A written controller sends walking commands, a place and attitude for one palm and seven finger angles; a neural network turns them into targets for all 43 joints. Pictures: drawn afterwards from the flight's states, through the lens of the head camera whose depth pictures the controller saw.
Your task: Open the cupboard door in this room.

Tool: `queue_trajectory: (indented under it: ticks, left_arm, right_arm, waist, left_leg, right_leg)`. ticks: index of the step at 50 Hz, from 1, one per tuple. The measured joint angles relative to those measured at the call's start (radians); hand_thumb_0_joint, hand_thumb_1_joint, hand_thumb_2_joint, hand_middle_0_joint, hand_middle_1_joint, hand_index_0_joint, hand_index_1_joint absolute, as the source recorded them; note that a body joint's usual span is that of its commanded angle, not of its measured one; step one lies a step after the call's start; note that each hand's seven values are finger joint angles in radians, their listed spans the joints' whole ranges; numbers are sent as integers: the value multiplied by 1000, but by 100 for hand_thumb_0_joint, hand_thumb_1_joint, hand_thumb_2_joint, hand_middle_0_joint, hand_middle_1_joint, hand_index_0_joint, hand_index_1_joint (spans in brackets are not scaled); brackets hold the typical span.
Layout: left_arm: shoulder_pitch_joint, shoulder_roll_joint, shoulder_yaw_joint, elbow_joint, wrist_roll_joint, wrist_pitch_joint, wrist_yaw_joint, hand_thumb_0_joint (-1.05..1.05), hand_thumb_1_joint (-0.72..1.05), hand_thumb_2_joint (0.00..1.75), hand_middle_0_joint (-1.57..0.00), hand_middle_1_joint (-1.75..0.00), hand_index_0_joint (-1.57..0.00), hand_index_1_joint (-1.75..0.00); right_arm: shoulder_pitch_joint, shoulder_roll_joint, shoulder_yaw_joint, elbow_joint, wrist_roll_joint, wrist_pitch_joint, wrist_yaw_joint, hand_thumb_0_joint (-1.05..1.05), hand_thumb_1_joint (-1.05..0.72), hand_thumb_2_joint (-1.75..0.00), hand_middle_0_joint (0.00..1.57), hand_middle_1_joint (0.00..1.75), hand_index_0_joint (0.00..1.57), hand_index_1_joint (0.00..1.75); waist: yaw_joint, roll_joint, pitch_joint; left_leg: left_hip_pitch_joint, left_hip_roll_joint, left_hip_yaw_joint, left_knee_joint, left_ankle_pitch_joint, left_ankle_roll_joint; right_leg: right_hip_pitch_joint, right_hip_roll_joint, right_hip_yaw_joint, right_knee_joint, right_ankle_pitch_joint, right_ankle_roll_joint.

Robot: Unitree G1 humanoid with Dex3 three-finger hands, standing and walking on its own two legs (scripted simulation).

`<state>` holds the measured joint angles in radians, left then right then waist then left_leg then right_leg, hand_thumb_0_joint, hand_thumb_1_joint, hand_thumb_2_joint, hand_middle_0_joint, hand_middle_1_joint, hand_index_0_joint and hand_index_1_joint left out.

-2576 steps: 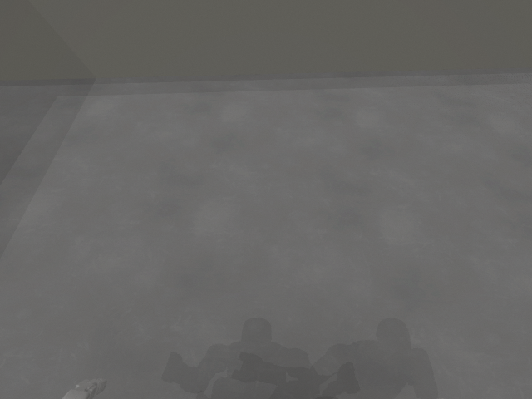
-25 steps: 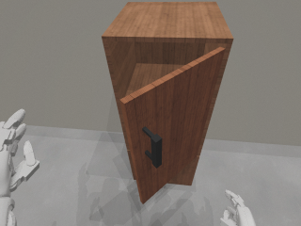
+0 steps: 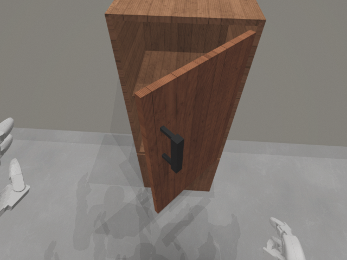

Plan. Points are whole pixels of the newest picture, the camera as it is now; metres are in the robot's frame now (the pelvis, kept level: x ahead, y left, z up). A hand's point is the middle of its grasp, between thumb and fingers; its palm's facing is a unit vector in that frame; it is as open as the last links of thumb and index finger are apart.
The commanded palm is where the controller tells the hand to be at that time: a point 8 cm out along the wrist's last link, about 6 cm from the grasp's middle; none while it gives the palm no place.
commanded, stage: step back with the hand held close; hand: left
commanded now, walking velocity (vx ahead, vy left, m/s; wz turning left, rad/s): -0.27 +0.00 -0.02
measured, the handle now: (170, 149) +0.35 +0.03 +0.07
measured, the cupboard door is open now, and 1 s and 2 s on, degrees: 47 47 47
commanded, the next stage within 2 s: stop stepping back and stand still in 0.88 s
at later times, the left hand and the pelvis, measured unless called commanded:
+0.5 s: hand out of the picture +0.13 +0.29 +0.17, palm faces +0.46 -0.74 -0.49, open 7.4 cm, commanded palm +0.06 +0.32 +0.18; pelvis -0.07 +0.02 -0.01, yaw +2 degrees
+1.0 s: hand out of the picture +0.04 +0.29 +0.15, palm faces +0.37 -0.79 -0.49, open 7.4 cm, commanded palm -0.03 +0.32 +0.18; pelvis -0.18 +0.02 +0.00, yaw +0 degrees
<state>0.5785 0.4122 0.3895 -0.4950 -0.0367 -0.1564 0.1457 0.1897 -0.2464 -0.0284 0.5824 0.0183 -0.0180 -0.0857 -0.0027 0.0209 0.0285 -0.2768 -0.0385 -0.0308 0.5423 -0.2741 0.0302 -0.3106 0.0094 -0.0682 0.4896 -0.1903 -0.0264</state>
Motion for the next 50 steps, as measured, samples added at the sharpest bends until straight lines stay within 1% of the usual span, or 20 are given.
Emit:
queue_trajectory:
  ticks: [5, 9, 16, 20, 22, 24, 27, 30, 33, 35, 37, 40, 42, 44, 45, 46, 47, 48, 49, 50]
  left_arm:
    - [-2, 21, 33, -23, 8, -10, 13, 1, 89, 90, -21, -30, -21, -30]
    - [-15, 15, 45, -22, 21, -17, 16, 1, 89, 90, -21, -30, -21, -30]
    - [-49, -18, 33, -16, 37, -31, 19, 1, 89, 90, -21, -30, -21, -30]
    - [-54, -18, 31, -32, 34, -44, 27, 1, 89, 90, -21, -30, -21, -30]
    - [-51, -8, 42, -40, 38, -49, 28, 1, 89, 90, -21, -30, -21, -30]
    - [-54, 7, 57, -43, 44, -53, 25, 1, 89, 90, -21, -30, -21, -30]
    - [-48, 17, 79, -29, 50, -63, 19, 1, 89, 90, -21, -30, -21, -30]
    - [-38, 2, 94, -20, 37, -73, 19, 1, 89, 90, -21, -30, -21, -30]
    - [-67, -23, 78, -17, 21, -76, 15, 1, 89, 90, -21, -30, -20, -30]
    - [-84, -26, 46, -23, 13, -71, 4, 1, 90, 90, -21, -30, -20, -30]
    - [-65, -4, 25, -47, 2, -64, -10, 1, 90, 90, -21, -30, -20, -30]
    - [-5, 46, 24, -75, 4, -67, -30, 1, 89, 90, -21, -30, -21, -30]
    - [28, 75, 41, -79, 12, -64, -32, 1, 89, 90, -22, -30, -21, -30]
    - [34, 85, 58, -68, 18, -59, -25, 1, 89, 90, -22, -31, -21, -30]
    - [27, 83, 62, -61, 18, -55, -20, 1, 89, 90, -22, -31, -21, -30]
    - [13, 78, 62, -56, 18, -51, -15, 1, 89, 90, -22, -31, -21, -30]
    - [-10, 75, 60, -47, 16, -48, -11, 1, 89, 90, -22, -31, -21, -30]
    - [-32, 72, 60, -36, 13, -44, -8, 1, 89, 90, -22, -30, -21, -30]
    - [-44, 68, 61, -31, 8, -39, -7, 1, 89, 90, -22, -30, -21, -30]
    - [-48, 62, 59, -29, 6, -35, -9, 1, 89, 90, -22, -30, -21, -30]
  right_arm:
    - [7, 16, 8, -11, -2, 0, -3, 1, -90, -90, 20, 30, 21, 30]
    - [14, 28, 21, -26, -5, -10, 2, 1, -90, -90, 20, 30, 21, 30]
    - [34, 34, 34, -24, -14, -30, 9, 1, -90, -90, 20, 30, 21, 30]
    - [44, 31, 39, -9, -18, -33, 8, 1, -90, -90, 20, 30, 21, 30]
    - [51, 30, 38, -10, -19, -38, 4, 1, -90, -90, 20, 30, 21, 30]
    - [63, 35, 31, -12, -21, -49, 3, 1, -90, -90, 20, 30, 21, 30]
    - [80, 50, 25, 7, -29, -66, 8, 1, -90, -90, 20, 30, 21, 30]
    - [66, 63, 31, 33, -40, -89, 23, 1, -90, -90, 20, 30, 21, 30]
    - [-5, 66, 36, 53, -43, -106, 36, 1, -90, -90, 20, 30, 21, 30]
    - [-53, 64, 35, 59, -35, -100, 39, 1, -90, -90, 20, 30, 21, 30]
    - [-77, 65, 36, 47, -22, -83, 40, 1, -90, -90, 20, 30, 21, 30]
    - [-69, 64, 32, 26, -9, -58, 33, 1, -90, -90, 20, 30, 21, 30]
    - [-56, 60, 26, 21, -9, -43, 23, 1, -90, -90, 20, 30, 21, 30]
    - [-46, 49, 23, 16, -14, -30, 11, 1, -90, -90, 20, 30, 21, 30]
    - [-44, 39, 21, 14, -15, -26, 5, 1, -90, -90, 20, 30, 21, 30]
    - [-42, 27, 17, 11, -14, -25, -2, 1, -90, -90, 20, 30, 21, 30]
    - [-47, 24, 10, 15, -12, -24, -7, 1, -90, -90, 20, 30, 21, 30]
    - [-55, 26, 5, 19, -10, -21, -8, 1, -90, -90, 20, 30, 21, 30]
    - [-60, 29, 3, 16, -12, -20, -5, 1, -90, -90, 20, 30, 21, 30]
    - [-62, 32, 3, 12, -20, -27, 0, 1, -91, -90, 20, 30, 20, 29]
  waist:
    - [1, -23, -1]
    - [5, -29, -5]
    - [2, -21, -14]
    - [-6, -27, -10]
    - [-10, -23, -2]
    - [-18, -16, 4]
    - [-15, -8, -24]
    - [5, -16, -56]
    - [26, -14, -17]
    - [23, 3, 22]
    - [10, 8, 35]
    - [-11, -8, 3]
    - [-14, -31, -29]
    - [-14, -44, -49]
    - [-15, -42, -51]
    - [-17, -34, -49]
    - [-18, -42, -38]
    - [-9, -60, -20]
    - [-1, -72, -6]
    - [3, -74, 1]
  left_leg:
    - [-34, -6, 10, 25, 11, 8]
    - [-67, -7, 17, 65, 10, 13]
    - [-137, 6, 20, 156, -46, 15]
    - [-156, 9, 22, 153, -28, 15]
    - [-158, 15, 25, 136, 20, 22]
    - [-160, 15, 15, 129, 61, 27]
    - [-177, 16, 1, 115, 61, 26]
    - [-215, 24, 12, 80, 92, 16]
    - [-243, 47, 32, 36, 144, 4]
    - [-237, 66, 27, -1, 186, -5]
    - [-236, 77, 23, -12, 208, -11]
    - [-248, 56, 5, 133, 27, -28]
    - [-238, 35, 7, 229, -66, -40]
    - [-191, 32, 18, 214, -76, -48]
    - [-156, 36, 21, 163, -39, -51]
    - [-119, 42, 21, 92, 20, -42]
    - [-105, 32, 23, 49, 21, -16]
    - [-96, 18, 33, 22, 34, 6]
    - [-90, 11, 43, -3, 55, 21]
    - [-90, 12, 48, -26, 79, 30]
  right_leg:
    - [-36, -6, 8, 27, 13, 7]
    - [-69, -8, 13, 63, 17, 9]
    - [-110, -6, 0, 93, 29, 8]
    - [-121, -10, -8, 84, 26, 15]
    - [-130, -2, 0, 100, -21, 28]
    - [-124, 17, 26, 174, -44, 38]
    - [-55, 52, 65, 266, -111, 42]
    - [54, 63, 85, 179, -194, 31]
    - [89, 71, 99, 42, -189, 8]
    - [82, 90, 98, 27, -157, -3]
    - [75, 101, 94, 30, -141, -7]
    - [63, 98, 91, 39, -135, -11]
    - [51, 84, 97, 37, -127, -12]
    - [42, 73, 98, 27, -112, -6]
    - [37, 71, 94, 23, -104, -1]
    - [30, 72, 85, 24, -98, 6]
    - [23, 60, 81, 26, -92, 14]
    - [15, 46, 88, 32, -70, 23]
    - [0, 40, 95, 62, -85, 30]
    - [-24, 44, 103, 132, -154, 33]
